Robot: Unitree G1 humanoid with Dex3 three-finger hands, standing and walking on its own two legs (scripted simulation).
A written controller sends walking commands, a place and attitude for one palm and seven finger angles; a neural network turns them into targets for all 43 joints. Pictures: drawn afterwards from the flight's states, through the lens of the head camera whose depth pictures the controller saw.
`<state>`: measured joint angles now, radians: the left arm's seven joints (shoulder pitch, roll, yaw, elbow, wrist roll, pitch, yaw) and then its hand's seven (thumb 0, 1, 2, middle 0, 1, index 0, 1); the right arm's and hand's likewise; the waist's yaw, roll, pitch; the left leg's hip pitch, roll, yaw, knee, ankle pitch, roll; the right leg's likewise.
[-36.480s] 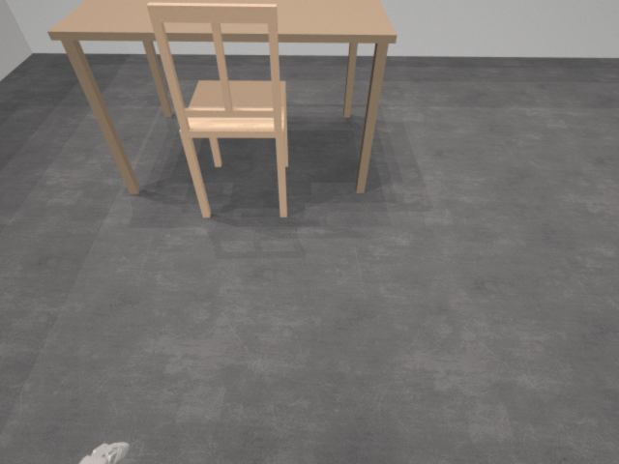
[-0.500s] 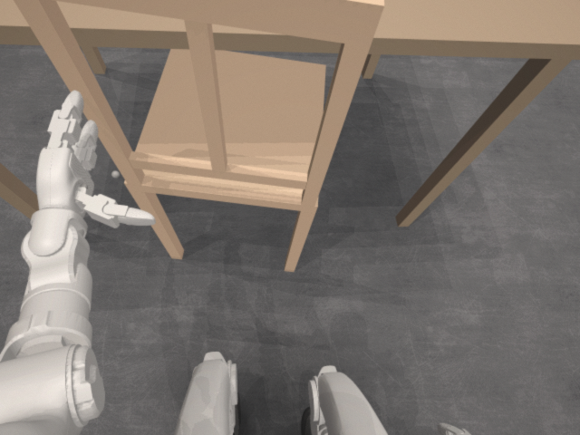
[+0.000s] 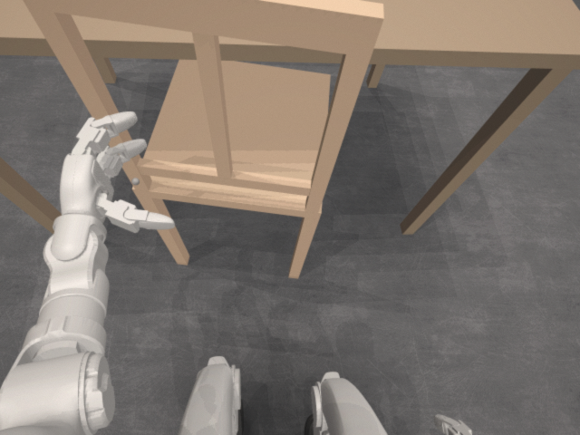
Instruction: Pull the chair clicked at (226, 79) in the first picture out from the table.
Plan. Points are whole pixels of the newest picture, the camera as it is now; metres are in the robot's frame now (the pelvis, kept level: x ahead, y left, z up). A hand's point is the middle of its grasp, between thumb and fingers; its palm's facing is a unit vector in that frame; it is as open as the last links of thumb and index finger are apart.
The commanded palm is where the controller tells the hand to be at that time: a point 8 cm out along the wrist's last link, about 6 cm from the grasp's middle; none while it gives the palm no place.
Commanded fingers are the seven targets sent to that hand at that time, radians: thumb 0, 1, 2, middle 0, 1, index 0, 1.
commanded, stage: hook a spindle and tug to test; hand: left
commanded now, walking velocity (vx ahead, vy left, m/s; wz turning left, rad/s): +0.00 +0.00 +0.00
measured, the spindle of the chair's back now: (217, 118) +0.55 +0.10 +0.04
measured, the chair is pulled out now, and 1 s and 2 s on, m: -0.05 -0.05 -0.05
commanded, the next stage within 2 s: open the thumb and straighten the fingers in 1.08 s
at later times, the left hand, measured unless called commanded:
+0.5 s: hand (138, 179) +0.45 +0.20 +0.03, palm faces +0.07 -1.00 -0.03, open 5.0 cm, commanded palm +0.42 +0.25 +0.03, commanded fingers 0.00 0.90 0.90 -0.50 -1.45 -0.50 -1.45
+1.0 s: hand (124, 201) +0.42 +0.22 +0.02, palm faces +0.06 -1.00 -0.02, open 4.4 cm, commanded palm +0.39 +0.26 +0.03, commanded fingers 0.00 0.90 0.90 -0.50 -1.45 -0.50 -1.45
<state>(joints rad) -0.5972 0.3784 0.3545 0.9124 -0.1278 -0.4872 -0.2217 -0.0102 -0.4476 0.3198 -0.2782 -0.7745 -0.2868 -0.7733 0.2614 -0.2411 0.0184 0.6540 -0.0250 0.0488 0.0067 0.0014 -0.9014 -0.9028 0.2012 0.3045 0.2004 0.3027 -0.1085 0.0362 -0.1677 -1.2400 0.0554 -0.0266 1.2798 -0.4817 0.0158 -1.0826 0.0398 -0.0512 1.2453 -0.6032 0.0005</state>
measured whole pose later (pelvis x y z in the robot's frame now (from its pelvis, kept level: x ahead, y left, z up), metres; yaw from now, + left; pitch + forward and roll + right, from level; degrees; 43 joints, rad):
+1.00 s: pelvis +0.00 +0.00 +0.00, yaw +0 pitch +24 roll -5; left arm -0.47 0.35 0.35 0.80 -0.16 -0.48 -0.24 0.02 0.90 0.90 -0.50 -1.45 -0.50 -1.45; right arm 0.24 -0.24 0.01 0.64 -0.01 0.02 0.00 0.00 -0.90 -0.90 0.20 0.30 0.20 0.30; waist -0.10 0.03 -0.17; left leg -1.21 0.05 -0.02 1.27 -0.49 0.02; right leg -1.05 0.04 -0.05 1.23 -0.60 0.01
